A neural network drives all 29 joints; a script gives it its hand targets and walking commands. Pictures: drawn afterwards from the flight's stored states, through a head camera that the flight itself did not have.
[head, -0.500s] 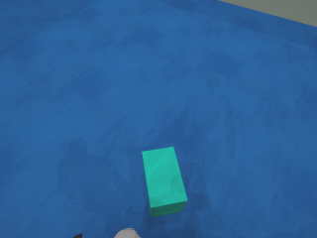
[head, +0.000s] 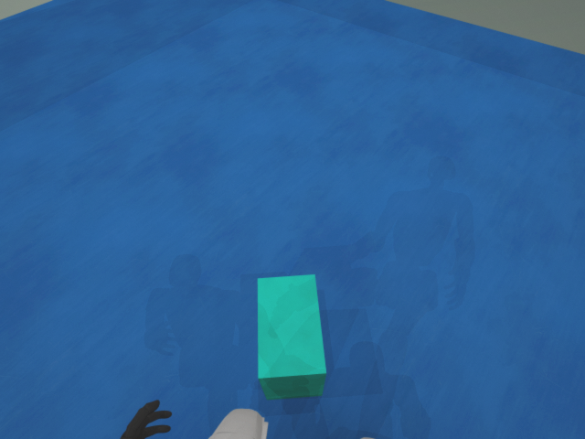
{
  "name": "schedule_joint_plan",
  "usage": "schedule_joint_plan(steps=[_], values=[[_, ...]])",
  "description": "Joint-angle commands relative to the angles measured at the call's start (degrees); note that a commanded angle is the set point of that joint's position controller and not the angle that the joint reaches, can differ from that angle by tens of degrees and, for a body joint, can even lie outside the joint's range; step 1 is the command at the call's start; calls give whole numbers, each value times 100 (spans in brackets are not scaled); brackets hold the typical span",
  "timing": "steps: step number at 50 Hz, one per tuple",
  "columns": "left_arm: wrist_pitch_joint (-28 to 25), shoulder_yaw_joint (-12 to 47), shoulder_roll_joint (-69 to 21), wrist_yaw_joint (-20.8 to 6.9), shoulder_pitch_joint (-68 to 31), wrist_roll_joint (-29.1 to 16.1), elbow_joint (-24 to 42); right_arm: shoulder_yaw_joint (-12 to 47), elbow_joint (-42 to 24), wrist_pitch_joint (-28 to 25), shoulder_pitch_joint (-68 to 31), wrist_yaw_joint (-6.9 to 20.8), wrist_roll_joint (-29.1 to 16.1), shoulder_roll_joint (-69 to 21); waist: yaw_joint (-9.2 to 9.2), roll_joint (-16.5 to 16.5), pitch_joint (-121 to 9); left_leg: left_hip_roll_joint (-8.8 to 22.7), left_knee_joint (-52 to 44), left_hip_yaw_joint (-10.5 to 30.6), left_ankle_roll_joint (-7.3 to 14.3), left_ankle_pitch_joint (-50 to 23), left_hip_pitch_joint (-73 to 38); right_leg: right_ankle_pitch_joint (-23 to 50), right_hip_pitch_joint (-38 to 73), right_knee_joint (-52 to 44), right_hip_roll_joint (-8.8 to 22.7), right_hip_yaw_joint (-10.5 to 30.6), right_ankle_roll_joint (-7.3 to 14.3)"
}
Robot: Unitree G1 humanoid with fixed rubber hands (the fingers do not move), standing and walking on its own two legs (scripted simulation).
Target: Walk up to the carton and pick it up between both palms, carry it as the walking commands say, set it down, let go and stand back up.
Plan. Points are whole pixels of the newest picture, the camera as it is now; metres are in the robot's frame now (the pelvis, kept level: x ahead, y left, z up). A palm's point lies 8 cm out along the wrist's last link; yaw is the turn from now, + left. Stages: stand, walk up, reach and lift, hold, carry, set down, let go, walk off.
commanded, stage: walk up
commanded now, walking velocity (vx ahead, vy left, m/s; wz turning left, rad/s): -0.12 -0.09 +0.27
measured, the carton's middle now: (290, 338) +0.46 +0.05 -0.63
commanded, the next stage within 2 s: none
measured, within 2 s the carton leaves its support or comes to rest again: neither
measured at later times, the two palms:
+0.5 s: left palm out of the picture +0.06 +0.24 -0.12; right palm out of the picture +0.04 -0.25 -0.12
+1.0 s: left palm out of the picture +0.01 +0.25 -0.13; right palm out of the picture +0.04 -0.23 -0.11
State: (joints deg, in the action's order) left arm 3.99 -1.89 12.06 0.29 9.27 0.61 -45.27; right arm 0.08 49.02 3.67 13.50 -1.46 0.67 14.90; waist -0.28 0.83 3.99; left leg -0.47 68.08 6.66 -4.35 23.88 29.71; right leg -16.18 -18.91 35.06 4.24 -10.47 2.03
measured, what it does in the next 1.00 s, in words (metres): steps on the spot: left foot, then right foot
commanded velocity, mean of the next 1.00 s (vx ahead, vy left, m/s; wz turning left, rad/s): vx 0.01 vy -0.09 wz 0.18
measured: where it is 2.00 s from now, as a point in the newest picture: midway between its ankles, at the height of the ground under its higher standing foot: outside the picture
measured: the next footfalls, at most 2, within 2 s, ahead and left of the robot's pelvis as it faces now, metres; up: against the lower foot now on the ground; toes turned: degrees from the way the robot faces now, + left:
left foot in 0.20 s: +0.01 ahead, +0.15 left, +0.00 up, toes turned -2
right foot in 0.50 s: -0.02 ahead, -0.11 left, +0.00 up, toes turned -7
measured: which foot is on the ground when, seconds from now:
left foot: up 0.00-0.18, down 0.20-0.50, up 0.52-0.86, down 0.88-1.00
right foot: down 0.00-0.20, up 0.22-0.48, down 0.50-0.88, up 0.90-1.00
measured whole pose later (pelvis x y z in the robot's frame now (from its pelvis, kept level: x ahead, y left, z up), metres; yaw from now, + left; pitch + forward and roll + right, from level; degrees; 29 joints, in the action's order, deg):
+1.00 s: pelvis -0.04 +0.00 +0.01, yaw +7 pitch +1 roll -3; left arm 4.7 -2.6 13.1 -0.4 11.2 0.6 -49.4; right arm 0.1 48.7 0.6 15.9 -1.3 0.7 10.8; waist -0.3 -0.2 2.5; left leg 3.4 33.4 6.7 -2.8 14.8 19.9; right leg -24.7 -21.1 48.1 1.6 -11.9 1.7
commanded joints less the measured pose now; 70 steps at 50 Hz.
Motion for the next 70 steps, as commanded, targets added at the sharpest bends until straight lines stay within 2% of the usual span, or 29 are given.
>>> schedule_joint_plan(steps=[1, 8, 9, 10, 11, 16, 22, 23, 25, 27, 28, 30, 33, 41, 42, 43, 44, 45, 48, 50, 51, 52, 53, 55, 56, 58, 61, 67, 70], values=[[-186, -293, 993, 91, 227, 31, 380, -361, -390, -129, 217, 67, 13, 398, 26, -929, -828, 228, -323, -460, -8, 348, 125, 2748, 1179, -1101, 1753, 978, 850], [-75, -371, 1075, -14, 37, 122, 217, -177, -242, -199, 749, 153, 55, 275, -332, -863, -1056, 157, -3744, -875, 524, -797, -1391, 516, 884, -369, 1247, 387, 328], [-38, -353, 909, -28, -220, 86, 319, -221, -203, -261, 982, 114, 68, 488, -471, -560, -744, 476, -4263, -252, 740, -880, -1525, 339, 349, 277, 932, 215, 159], [-4, -250, 511, -20, 41, 47, 465, -375, -300, -264, 982, 70, 185, 1125, -398, 1391, -433, 1943, -4793, 2110, 1095, -2035, -1733, -835, -873, 1408, 123, 33, -199], [65, -249, 456, 3, -173, -39, 580, -434, -382, -340, 576, 12, 190, 1336, -358, 1930, 206, 2424, -4988, 3061, 1340, -4560, -1496, -1770, -1588, 2046, -332, 736, -332], [-53, -127, 433, -62, -404, -3, 517, -394, -305, -432, 373, -88, 126, 922, -269, 1235, -824, 1619, -4330, 1872, 1267, -6231, -2547, -1055, -1313, 1875, -276, 936, -379], [-150, -85, 445, -29, 218, -42, 465, -382, -550, -290, -119, 3, 103, 942, 120, 1189, -917, 1019, -4715, 1324, 918, -1700, -515, -237, 1228, -663, -395, 514, -68], [-118, -210, 618, -16, 483, -8, 364, -376, -637, -267, -285, 24, 107, 875, 283, 1129, -652, 892, -4460, 1218, 818, -1448, 179, 102, 1887, -1034, -142, 571, -16], [-236, -412, 1534, 104, 1539, 131, 59, -81, -676, -299, -44, 39, 89, -18, 520, -1741, -968, -162, -1566, -119, 390, 904, 1736, 644, 2736, -1915, 2652, 2625, 191], [-318, -310, 1072, 86, 933, 60, 18, -214, -557, -272, -146, 59, 91, 84, 133, -870, -1067, 221, -1095, -84, 286, 702, 948, 3598, 2099, -1256, 2193, 1708, 298], [-262, -286, 855, 121, 492, 4, 88, -255, -568, -304, -204, 26, 59, 194, 118, -1119, -1106, 263, -568, -239, 303, 538, 627, 3330, 1900, -1319, 1819, 1125, 686], [-326, -214, 765, 130, 268, -27, 147, -322, -323, -122, 176, 64, 62, 295, -4, -769, -935, 182, 138, -457, 231, 177, 693, 3482, 1569, -1219, 1702, 727, 635], [-229, -179, 903, 99, 314, 45, 105, -290, -428, -70, -39, 94, 53, 346, 122, -1049, -451, 309, -41, -532, 158, -54, 698, 485, 1058, -1785, 1642, 708, 666], [-66, -305, 1024, 18, 124, 164, -107, -98, -332, -280, 430, 63, 88, 78, -279, -758, -520, 202, -3239, -1001, 438, -676, -1036, -376, 846, -997, 1270, 647, 525], [-35, -293, 767, 5, 109, 106, -18, -81, -260, -372, 672, 59, 99, 105, -374, -180, -304, 245, -4019, -708, 536, -1239, -1143, 223, 765, -222, 795, 123, 202], [-24, -248, 605, -17, 113, 120, -22, -249, -147, -379, 1008, -13, 174, 636, -404, 518, -309, 1210, -4529, 946, 957, -1398, -1340, -557, 185, 973, 198, -302, -4], [-1, -179, 514, -77, 15, 96, 132, -392, -348, -407, 1087, -37, 231, 1300, -466, 1727, -285, 2213, -5433, 3221, 1311, -1124, -1635, -1647, -1026, 1974, -470, -9, -272], [22, -184, 568, -75, -79, 68, 187, -403, -269, -375, 1118, -76, 193, 1370, -428, 1629, -113, 2367, -5675, 3614, 1478, -1177, -1733, -1541, -1303, 2198, -443, 755, -244], [-121, -139, 426, -71, -293, 18, 194, -321, -290, -465, 464, -143, 123, 797, -225, 924, -463, 1736, -4968, 2240, 1254, -3986, -2075, -1094, -1154, 1854, -282, 898, -336], [-168, -64, 340, -125, 46, 3, 155, -318, -277, -467, 595, -111, 162, 680, -265, 1708, -929, 1407, -4654, 1445, 1153, -4741, -2390, -1005, -824, 1454, -375, 739, -397], [-158, -63, 362, -121, 122, -21, 216, -330, -204, -473, 677, -159, 166, 773, -246, 1428, -1161, 1603, -4587, 1504, 1174, -4955, -2513, -1064, -689, 1121, -426, 782, -313], [-138, -23, 254, -106, 93, -39, 258, -373, -297, -419, 711, -135, 161, 854, -269, 1819, -1077, 1579, -4535, 1465, 1182, -4822, -2240, -926, -575, 917, -479, 695, -302], [-150, -80, 294, -89, 273, -15, 297, -360, -288, -424, 473, -165, 148, 773, -130, 1250, -1229, 1644, -4709, 1626, 1165, -3664, -1935, -809, -162, 694, -390, 881, -228], [-103, -138, 356, -86, 481, -31, 266, -423, -512, -314, 98, -119, 71, 913, 110, 1367, -905, 1324, -4877, 1276, 973, -2054, -697, -266, 981, -363, -428, 628, -126], [-140, -152, 416, -45, 1063, -19, 42, -364, -575, -297, -263, -91, 53, 731, 466, 916, -864, 1069, -4526, 928, 703, -1197, 157, 349, 1946, -1141, -105, 735, 9], [-165, -371, 1275, 27, 1604, 140, -48, -145, -956, -264, -180, -83, 62, -16, 579, -1695, -823, -135, -1836, -500, 341, 710, 1559, -1062, 2047, -2436, 2157, 2758, 362], [-244, -225, 825, 58, 368, 27, -13, -322, -409, -227, 388, -95, 112, 146, -104, -738, -581, 355, -770, -163, 249, 97, 630, -168, 1128, -2270, 1716, 1552, 539], [-246, -83, 687, 128, 448, 58, -201, -323, -309, -97, 125, -16, 43, 158, 78, -689, 121, 346, -453, -516, 207, -175, 642, 1343, 1067, -1875, 1302, 751, 268], [-215, -130, 691, 138, 420, 99, -142, -216, -338, -174, 255, -35, 24, 14, 42, -597, -525, 358, -999, -655, 315, -194, 110, 2419, 1242, -1235, 1319, 329, 642]])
